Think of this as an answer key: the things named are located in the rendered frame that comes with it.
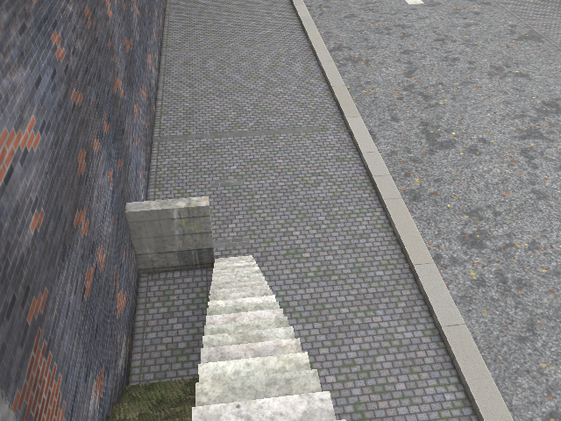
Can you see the stairs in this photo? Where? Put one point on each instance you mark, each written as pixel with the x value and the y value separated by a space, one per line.
pixel 252 366

